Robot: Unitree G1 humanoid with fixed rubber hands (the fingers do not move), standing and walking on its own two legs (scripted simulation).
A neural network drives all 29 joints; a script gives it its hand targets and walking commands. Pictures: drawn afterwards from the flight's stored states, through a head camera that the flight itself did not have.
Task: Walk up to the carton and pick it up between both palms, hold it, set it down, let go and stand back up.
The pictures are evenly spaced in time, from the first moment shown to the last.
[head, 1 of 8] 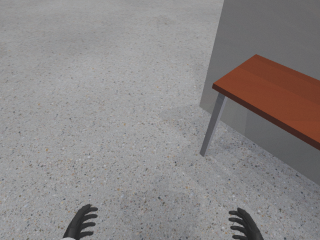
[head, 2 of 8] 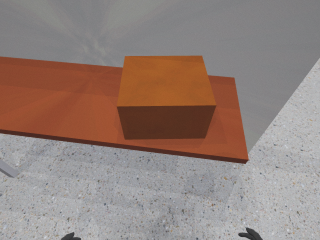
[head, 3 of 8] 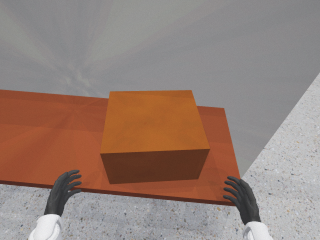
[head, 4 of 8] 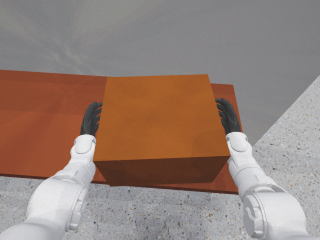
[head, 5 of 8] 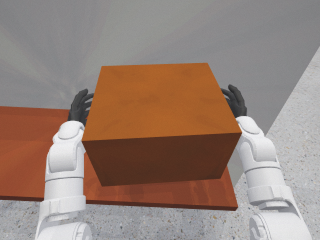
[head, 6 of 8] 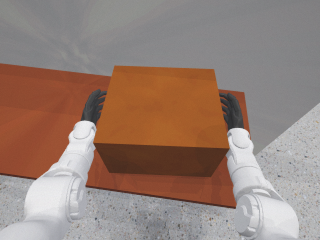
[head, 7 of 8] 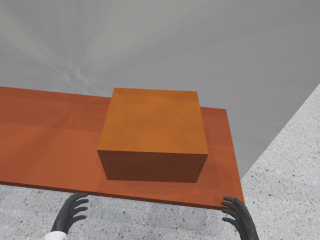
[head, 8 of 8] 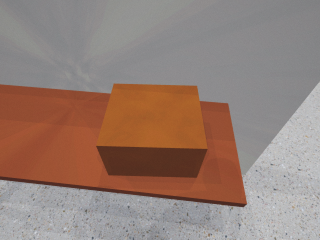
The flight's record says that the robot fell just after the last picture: no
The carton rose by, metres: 0.19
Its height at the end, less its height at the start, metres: +0.00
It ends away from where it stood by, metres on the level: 0.01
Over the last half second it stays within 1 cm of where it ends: yes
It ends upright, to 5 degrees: yes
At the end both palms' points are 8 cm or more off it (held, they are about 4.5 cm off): yes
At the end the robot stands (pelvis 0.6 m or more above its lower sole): yes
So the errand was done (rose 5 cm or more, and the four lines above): yes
